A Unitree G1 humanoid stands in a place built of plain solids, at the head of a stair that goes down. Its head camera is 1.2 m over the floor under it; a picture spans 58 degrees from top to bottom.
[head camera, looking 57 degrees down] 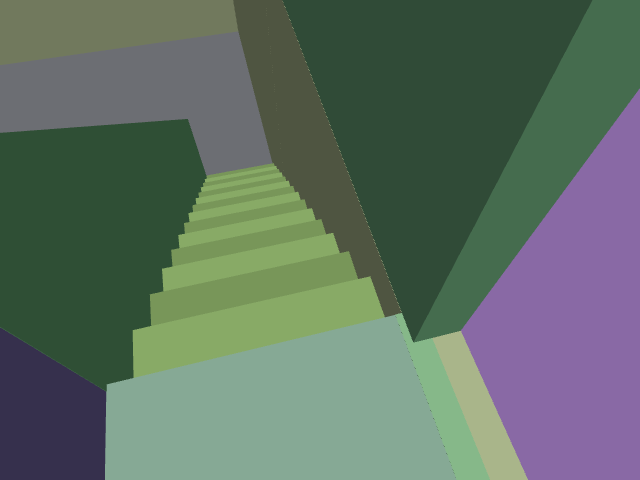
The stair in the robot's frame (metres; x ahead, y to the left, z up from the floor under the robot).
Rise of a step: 0.20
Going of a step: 0.24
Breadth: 0.85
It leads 14 degrees to the left of straight ahead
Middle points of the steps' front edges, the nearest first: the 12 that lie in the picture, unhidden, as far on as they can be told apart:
0.42 0.17 0.00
0.65 0.23 -0.20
0.88 0.29 -0.41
1.12 0.34 -0.61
1.35 0.40 -0.81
1.59 0.46 -1.02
1.82 0.52 -1.22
2.05 0.58 -1.43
2.29 0.64 -1.63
2.52 0.70 -1.83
2.75 0.76 -2.04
2.99 0.82 -2.24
